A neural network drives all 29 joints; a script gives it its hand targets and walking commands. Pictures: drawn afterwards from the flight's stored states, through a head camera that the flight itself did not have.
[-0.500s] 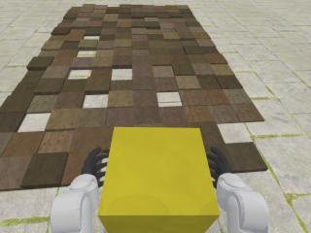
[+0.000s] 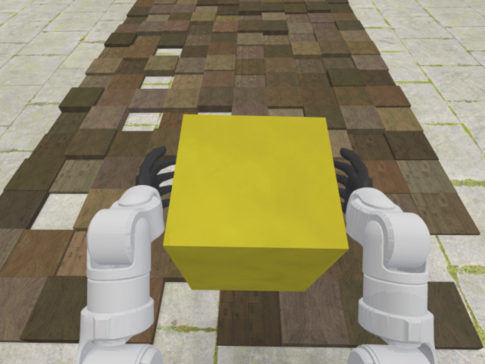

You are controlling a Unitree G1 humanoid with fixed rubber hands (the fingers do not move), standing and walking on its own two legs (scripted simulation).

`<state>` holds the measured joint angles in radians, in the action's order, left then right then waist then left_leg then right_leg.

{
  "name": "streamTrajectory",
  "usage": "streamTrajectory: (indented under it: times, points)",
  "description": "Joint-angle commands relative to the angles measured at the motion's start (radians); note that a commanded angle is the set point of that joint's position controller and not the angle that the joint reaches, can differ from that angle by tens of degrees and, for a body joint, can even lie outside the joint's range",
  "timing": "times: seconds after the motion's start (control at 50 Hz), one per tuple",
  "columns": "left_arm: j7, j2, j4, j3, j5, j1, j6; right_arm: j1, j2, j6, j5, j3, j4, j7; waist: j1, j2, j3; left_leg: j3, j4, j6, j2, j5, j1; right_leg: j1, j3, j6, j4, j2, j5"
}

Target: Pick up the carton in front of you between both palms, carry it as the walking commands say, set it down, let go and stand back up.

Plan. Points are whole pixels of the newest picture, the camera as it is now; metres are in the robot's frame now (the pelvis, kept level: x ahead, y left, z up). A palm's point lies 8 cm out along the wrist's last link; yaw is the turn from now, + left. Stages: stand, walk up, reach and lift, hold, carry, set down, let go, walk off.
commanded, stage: carry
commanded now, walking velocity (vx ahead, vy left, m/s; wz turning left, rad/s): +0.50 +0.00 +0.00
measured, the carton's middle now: (251, 213) +0.36 +0.01 +0.07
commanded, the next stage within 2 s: none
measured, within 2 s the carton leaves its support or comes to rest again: neither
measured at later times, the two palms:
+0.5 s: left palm (193, 67) +0.71 +0.15 +0.13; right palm (327, 73) +0.68 -0.15 +0.13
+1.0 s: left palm out of the picture +1.01 +0.15 +0.20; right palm out of the picture +1.04 -0.14 +0.20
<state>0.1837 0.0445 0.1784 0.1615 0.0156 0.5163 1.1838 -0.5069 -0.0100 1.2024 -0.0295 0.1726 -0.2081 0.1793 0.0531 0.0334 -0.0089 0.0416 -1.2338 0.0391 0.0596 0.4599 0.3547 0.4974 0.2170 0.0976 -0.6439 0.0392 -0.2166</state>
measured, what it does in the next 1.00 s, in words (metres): climbs: left foot, then right foot 0.04 m higher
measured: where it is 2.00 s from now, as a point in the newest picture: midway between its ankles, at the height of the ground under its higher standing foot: (263, 156)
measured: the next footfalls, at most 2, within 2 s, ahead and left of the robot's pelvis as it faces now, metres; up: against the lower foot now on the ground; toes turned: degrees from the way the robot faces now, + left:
left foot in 0.34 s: +0.42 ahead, +0.09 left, +0.01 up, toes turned +6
right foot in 0.78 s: +0.72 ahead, -0.11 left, +0.05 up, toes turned -5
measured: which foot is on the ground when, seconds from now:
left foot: up 0.00-0.32, down 0.34-0.78, up 0.80-1.00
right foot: down 0.00-0.34, up 0.36-0.76, down 0.78-1.00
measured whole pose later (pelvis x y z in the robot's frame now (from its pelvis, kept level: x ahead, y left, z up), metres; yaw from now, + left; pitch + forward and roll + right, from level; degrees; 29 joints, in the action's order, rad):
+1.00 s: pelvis +0.66 -0.03 +0.06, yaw +0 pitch +6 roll +0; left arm 0.17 0.07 0.13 0.26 -0.01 0.65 1.22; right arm -0.66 -0.11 1.24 0.06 0.32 -0.17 0.16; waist 0.10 0.00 0.02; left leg 0.01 -1.16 0.04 0.01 0.41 0.64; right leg 0.40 0.12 0.12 -0.56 -0.02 -0.26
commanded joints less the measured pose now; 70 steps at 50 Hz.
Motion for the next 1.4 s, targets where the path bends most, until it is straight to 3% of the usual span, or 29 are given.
streamTrajectory:
  times: [0.0, 0.14, 0.26, 0.3, 0.32, 0.34, 0.36, 0.38, 0.42, 0.44, 0.64, 0.7, 0.74, 0.76, 0.78, 0.8, 0.82, 0.86, 0.88, 0.94, 1.0, 1.12, 1.16, 1.18, 1.2, 1.22, 1.24, 1.3, 1.38]
  points:
    - [-0.085, 0.675, 0.13, -0.556, 0.328, 0.732, -0.019, -0.707, -0.7, -0.022, -0.229, -0.528, -0.055, -0.034, 0.002, -0.105, -0.447, -0.063, -0.129, 0.038, 0.037, -0.107, 0.379, -0.594, -0.454, 0.101, 0.264, 0.273, 0.171]
    - [-0.102, 0.751, 0.015, -0.508, 0.318, 0.874, 0.002, -0.815, -0.773, -0.002, -0.189, -0.478, 0.085, -0.044, 0.014, -0.131, -0.445, 0.007, 0.108, 0.007, 0.035, -0.18, 0.526, -0.669, -0.305, 0.13, 0.24, 0.24, 0.357]
    - [-0.122, 0.814, -0.023, -0.483, 0.267, 0.824, 0.046, -0.793, -0.853, 0.036, -0.166, -0.468, 0.109, -0.079, 0.024, -0.172, -0.367, 0.163, 0.596, 0.018, -0.069, -0.362, 0.3, -0.637, -0.131, 0.057, 0.19, 0.141, 0.647]
    - [-0.13, 0.84, -0.023, -0.495, 0.258, 0.815, 0.052, -0.773, -0.872, 0.042, -0.163, -0.478, 0.115, -0.094, -0.043, -0.198, -0.42, 0.211, 0.712, 0.036, -0.127, -0.445, 0.029, -0.583, -0.058, -0.001, 0.015, 0.124, 0.81]
    - [-0.134, 0.853, -0.018, -0.507, 0.253, 0.813, 0.053, -0.763, -0.877, 0.04, -0.165, -0.486, 0.113, -0.1, -0.108, -0.146, -0.502, 0.217, 0.758, 0.046, -0.117, -0.484, -0.218, -0.482, -0.028, -0.034, -0.165, 0.095, 0.701]
    - [-0.137, 0.856, -0.006, -0.517, 0.249, 0.823, 0.055, -0.751, -0.878, 0.039, -0.169, -0.492, 0.099, -0.108, -0.141, -0.009, -0.559, -0.089, 0.729, 0.066, 0.103, -0.473, -0.463, -0.244, -0.084, -0.068, -0.355, 0.065, 0.317]
    - [-0.139, 0.875, -0.01, -0.517, 0.243, 0.807, 0.059, -0.79, -0.874, 0.03, -0.175, -0.506, 0.098, -0.106, -0.135, 0.295, -0.666, -0.557, 0.803, 0.236, 0.331, -0.539, -0.709, 0.071, -0.132, -0.095, -0.637, -0.101, -0.24]
    - [-0.137, 0.873, 0.019, -0.53, 0.244, 0.84, 0.054, -0.773, -0.918, 0.029, -0.197, -0.521, 0.076, -0.113, -0.137, 0.266, -0.66, -0.611, 0.843, 0.258, 0.322, -0.513, -0.751, 0.194, -0.227, -0.069, -0.793, -0.091, -0.285]
    - [-0.135, 0.916, 0.07, -0.541, 0.237, 0.861, 0.036, -0.839, -0.984, 0.01, -0.249, -0.578, -0.041, -0.129, -0.149, 0.08, -0.567, -0.436, 0.785, 0.212, 0.271, -0.662, -0.685, 0.303, -0.245, -0.042, -0.815, -0.032, -0.214]
    - [-0.132, 0.918, 0.086, -0.544, 0.227, 0.842, 0.025, -0.864, -1.003, -0.001, -0.272, -0.61, -0.092, -0.134, -0.142, 0.047, -0.554, -0.374, 0.776, 0.194, 0.25, -0.686, -0.656, 0.323, -0.243, -0.04, -0.789, -0.016, -0.198]
    - [-0.09, 0.731, 0.136, -0.56, 0.156, 0.677, 0.004, -0.757, -0.83, -0.014, -0.331, -0.658, -0.152, -0.138, -0.14, 0.093, -0.462, -0.154, 0.813, 0.182, 0.188, -0.801, -0.596, 0.433, -0.139, -0.047, -0.451, 0.016, -0.114]
    - [-0.091, 0.707, 0.086, -0.549, 0.165, 0.674, 0.035, -0.725, -0.8, 0.014, -0.305, -0.621, -0.068, -0.138, -0.113, 0.13, -0.373, -0.006, 0.842, 0.129, 0.112, -0.948, -0.404, 0.141, 0.007, -0.037, -0.115, -0.074, -0.016]
    - [-0.096, 0.713, 0.026, -0.543, 0.173, 0.659, 0.054, -0.704, -0.788, 0.032, -0.277, -0.588, -0.006, -0.136, -0.04, 0.169, -0.414, 0.077, 0.656, 0.074, 0.099, -1.22, -0.371, -0.099, 0.063, -0.021, 0.034, -0.144, 0.098]
    - [-0.102, 0.719, 0.005, -0.54, 0.184, 0.667, 0.06, -0.693, -0.786, 0.038, -0.26, -0.574, 0.025, -0.132, 0.002, 0.142, -0.488, 0.11, 0.47, 0.033, 0.081, -1.112, -0.292, -0.323, 0.018, -0.001, 0.101, -0.121, 0.155]
    - [-0.107, 0.729, -0.02, -0.532, 0.187, 0.652, 0.06, -0.702, -0.783, 0.045, -0.244, -0.555, 0.037, -0.13, 0.058, 0.02, -0.573, 0.098, 0.232, 0.001, 0.014, -0.789, -0.046, -0.591, -0.275, 0.054, 0.123, 0.032, 0.069]
    - [-0.11, 0.734, -0.023, -0.531, 0.199, 0.688, 0.057, -0.697, -0.81, 0.049, -0.228, -0.536, 0.036, -0.129, 0.048, -0.343, -0.638, 0.045, -0.087, -0.033, -0.158, -0.084, 0.238, -0.773, -0.766, 0.22, 0.196, 0.296, 0.293]
    - [-0.12, 0.787, -0.026, -0.543, 0.231, 0.694, 0.06, -0.726, -0.819, 0.051, -0.215, -0.533, 0.047, -0.126, 0.041, -0.31, -0.626, -0.083, -0.254, -0.003, -0.127, 0.013, 0.337, -0.782, -0.806, 0.24, 0.205, 0.283, 0.356]
    - [-0.139, 0.886, 0.056, -0.597, 0.304, 0.814, 0.048, -0.762, -0.869, 0.045, -0.197, -0.511, 0.032, -0.123, 0.04, -0.111, -0.518, -0.102, -0.237, 0.018, -0.06, -0.027, 0.447, -0.695, -0.639, 0.181, 0.157, 0.242, 0.392]
    - [-0.149, 0.931, 0.07, -0.614, 0.332, 0.883, 0.04, -0.802, -0.89, 0.036, -0.185, -0.504, 0.021, -0.122, 0.03, -0.09, -0.496, -0.11, -0.161, 0.022, -0.031, -0.061, 0.443, -0.643, -0.591, 0.158, 0.174, 0.229, 0.346]
    - [-0.163, 0.967, 0.105, -0.645, 0.384, 0.946, 0.02, -0.791, -0.885, 0.018, -0.144, -0.498, 0.02, -0.11, 0.016, -0.09, -0.491, -0.078, 0.064, 0.007, -0.015, -0.051, 0.369, -0.556, -0.505, 0.145, 0.226, 0.214, 0.232]
    - [-0.155, 0.916, 0.101, -0.634, 0.386, 0.914, 0.021, -0.758, -0.838, 0.016, -0.119, -0.487, 0.025, -0.091, 0.027, -0.118, -0.471, -0.029, 0.308, -0.006, -0.021, -0.081, 0.347, -0.553, -0.425, 0.165, 0.24, 0.213, 0.324]
    - [-0.135, 0.815, 0.004, -0.564, 0.324, 0.815, 0.06, -0.735, -0.768, 0.062, -0.133, -0.483, 0.06, -0.085, 0.034, -0.17, -0.41, 0.072, 0.718, -0.007, -0.078, -0.417, 0.145, -0.523, -0.238, 0.07, 0.166, 0.121, 0.438]
    - [-0.13, 0.803, -0.037, -0.54, 0.3, 0.812, 0.076, -0.745, -0.766, 0.078, -0.147, -0.478, 0.094, -0.092, -0.016, -0.132, -0.433, 0.125, 0.84, 0.013, -0.097, -0.473, -0.093, -0.445, -0.162, 0.019, 0.016, 0.084, 0.465]
    - [-0.125, 0.793, -0.059, -0.526, 0.286, 0.813, 0.083, -0.738, -0.759, 0.083, -0.153, -0.47, 0.122, -0.093, -0.052, -0.091, -0.47, 0.075, 0.792, 0.033, -0.037, -0.446, -0.278, -0.324, -0.142, -0.016, -0.086, 0.063, 0.371]
    - [-0.121, 0.777, -0.084, -0.51, 0.274, 0.818, 0.092, -0.73, -0.74, 0.089, -0.155, -0.452, 0.136, -0.094, -0.076, 0.037, -0.524, -0.194, 0.741, 0.066, 0.173, -0.498, -0.447, -0.162, -0.127, -0.054, -0.285, 0.029, 0.044]
    - [-0.115, 0.795, -0.107, -0.5, 0.264, 0.819, 0.101, -0.774, -0.732, 0.086, -0.157, -0.443, 0.163, -0.088, -0.112, 0.29, -0.553, -0.537, 0.788, 0.218, 0.308, -0.449, -0.66, 0.169, -0.151, -0.077, -0.498, -0.106, -0.313]
    - [-0.11, 0.806, -0.092, -0.49, 0.261, 0.85, 0.101, -0.765, -0.771, 0.085, -0.169, -0.442, 0.171, -0.093, -0.115, 0.255, -0.527, -0.6, 0.815, 0.239, 0.308, -0.38, -0.677, 0.3, -0.212, -0.06, -0.599, -0.085, -0.36]
    - [-0.11, 0.901, -0.076, -0.478, 0.246, 0.903, 0.084, -0.916, -0.926, 0.062, -0.256, -0.506, 0.067, -0.123, -0.109, 0.037, -0.466, -0.4, 0.831, 0.184, 0.247, -0.552, -0.528, 0.284, -0.239, -0.059, -0.516, -0.004, -0.219]
    - [-0.113, 0.941, -0.126, -0.479, 0.176, 0.786, 0.054, -0.884, -1.009, 0.029, -0.283, -0.554, 0.083, -0.146, -0.1, 0.077, -0.482, -0.249, 0.858, 0.169, 0.204, -0.605, -0.486, 0.221, -0.205, -0.089, -0.32, 0.0, -0.125]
